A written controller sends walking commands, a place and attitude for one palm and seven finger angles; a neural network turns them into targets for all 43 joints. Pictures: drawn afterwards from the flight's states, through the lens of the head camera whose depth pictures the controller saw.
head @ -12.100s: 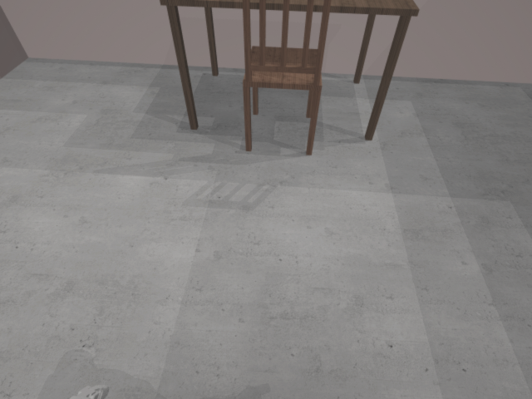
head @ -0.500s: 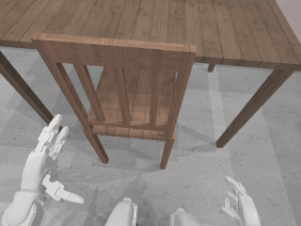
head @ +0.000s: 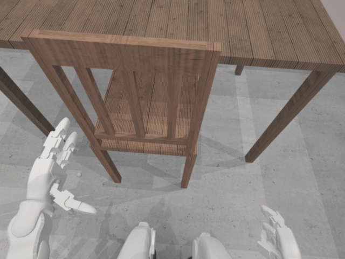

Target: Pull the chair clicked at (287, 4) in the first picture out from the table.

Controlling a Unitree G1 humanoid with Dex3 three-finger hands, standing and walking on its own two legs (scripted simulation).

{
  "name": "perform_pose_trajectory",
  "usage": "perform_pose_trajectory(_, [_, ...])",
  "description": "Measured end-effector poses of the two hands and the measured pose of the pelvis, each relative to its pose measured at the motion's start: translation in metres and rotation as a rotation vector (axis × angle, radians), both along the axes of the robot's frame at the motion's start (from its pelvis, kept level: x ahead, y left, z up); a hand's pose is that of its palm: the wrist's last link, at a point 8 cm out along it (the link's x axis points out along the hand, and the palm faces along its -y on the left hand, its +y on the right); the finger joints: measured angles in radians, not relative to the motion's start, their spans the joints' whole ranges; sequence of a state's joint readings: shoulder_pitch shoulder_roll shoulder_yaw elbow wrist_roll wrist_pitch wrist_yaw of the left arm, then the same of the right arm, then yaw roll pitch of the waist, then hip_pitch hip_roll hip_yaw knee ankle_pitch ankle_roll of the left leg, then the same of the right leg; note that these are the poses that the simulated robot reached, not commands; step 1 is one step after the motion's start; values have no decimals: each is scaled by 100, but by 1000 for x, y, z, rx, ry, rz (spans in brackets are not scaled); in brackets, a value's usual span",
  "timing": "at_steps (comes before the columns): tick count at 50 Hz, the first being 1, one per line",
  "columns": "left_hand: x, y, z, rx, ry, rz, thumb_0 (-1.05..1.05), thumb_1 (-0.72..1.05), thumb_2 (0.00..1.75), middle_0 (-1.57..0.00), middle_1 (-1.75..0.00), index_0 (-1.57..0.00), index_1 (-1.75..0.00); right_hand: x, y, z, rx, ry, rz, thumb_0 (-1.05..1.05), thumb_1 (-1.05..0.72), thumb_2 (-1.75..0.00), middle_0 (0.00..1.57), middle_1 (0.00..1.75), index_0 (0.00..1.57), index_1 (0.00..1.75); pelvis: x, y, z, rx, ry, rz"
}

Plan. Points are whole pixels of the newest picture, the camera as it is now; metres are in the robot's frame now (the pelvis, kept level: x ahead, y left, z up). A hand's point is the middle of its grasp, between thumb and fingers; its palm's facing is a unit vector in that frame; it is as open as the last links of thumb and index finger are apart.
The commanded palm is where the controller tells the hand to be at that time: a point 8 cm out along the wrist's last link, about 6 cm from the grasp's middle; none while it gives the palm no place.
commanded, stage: aim the fingers beside a spindle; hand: left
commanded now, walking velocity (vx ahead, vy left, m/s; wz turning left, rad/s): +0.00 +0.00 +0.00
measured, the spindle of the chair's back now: (135, 108) +0.48 +0.13 +0.00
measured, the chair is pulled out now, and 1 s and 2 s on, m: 0.00 0.00 0.00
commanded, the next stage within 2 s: push the fingers through the gap in 1.60 s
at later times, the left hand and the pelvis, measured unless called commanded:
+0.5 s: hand (86, 163) +0.31 +0.21 +0.02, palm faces -0.02 -1.00 -0.05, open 16.9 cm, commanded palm +0.30 +0.26 +0.02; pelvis -0.01 +0.01 -0.01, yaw +0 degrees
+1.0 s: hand (94, 151) +0.35 +0.21 +0.00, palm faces -0.01 -1.00 -0.06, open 16.9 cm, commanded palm +0.33 +0.26 +0.00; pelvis -0.01 +0.01 -0.02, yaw -1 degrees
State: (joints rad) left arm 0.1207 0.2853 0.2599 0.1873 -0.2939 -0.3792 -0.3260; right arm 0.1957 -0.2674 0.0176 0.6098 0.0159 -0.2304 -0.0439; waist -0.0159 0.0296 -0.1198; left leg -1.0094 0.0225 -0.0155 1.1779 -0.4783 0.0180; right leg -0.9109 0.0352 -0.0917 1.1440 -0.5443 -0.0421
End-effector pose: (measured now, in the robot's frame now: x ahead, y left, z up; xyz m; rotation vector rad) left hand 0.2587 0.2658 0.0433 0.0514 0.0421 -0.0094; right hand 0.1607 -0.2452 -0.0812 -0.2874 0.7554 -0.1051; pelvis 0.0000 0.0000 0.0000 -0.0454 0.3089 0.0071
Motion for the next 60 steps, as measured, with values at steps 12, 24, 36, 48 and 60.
perform_pose_trajectory(12, [4,2,-8,-3,-11,-1,-1,-50,30,-6,-8,-6,-8,-6,7,-7,-3,26,9,1,-91,-90,20,30,21,30,-1,8,-4,-5,18,-1])
perform_pose_trajectory(24, [30,0,-19,-5,-20,-7,-1,-50,30,-7,-8,-6,-8,-4,17,-16,0,41,28,1,-91,-90,20,30,21,30,-6,12,-11,-11,38,0])
perform_pose_trajectory(36, [53,-2,-29,-4,-11,-3,-1,-50,30,-6,-8,-6,-8,-18,11,-25,-8,104,9,1,-91,-90,20,30,21,30,-6,12,-15,-9,58,-6])
perform_pose_trajectory(48, [67,-2,-37,4,-18,3,-1,-50,30,-6,-8,-6,-8,-32,0,-36,-18,166,-16,1,-91,-90,20,30,21,30,-6,9,-20,-6,78,-10])
perform_pose_trajectory(60, [76,-1,-43,4,-12,0,-1,-50,30,-7,-8,-6,-8,-38,-3,-42,-11,189,-30,1,-91,-90,20,30,21,30,-7,7,-24,-4,89,-15])
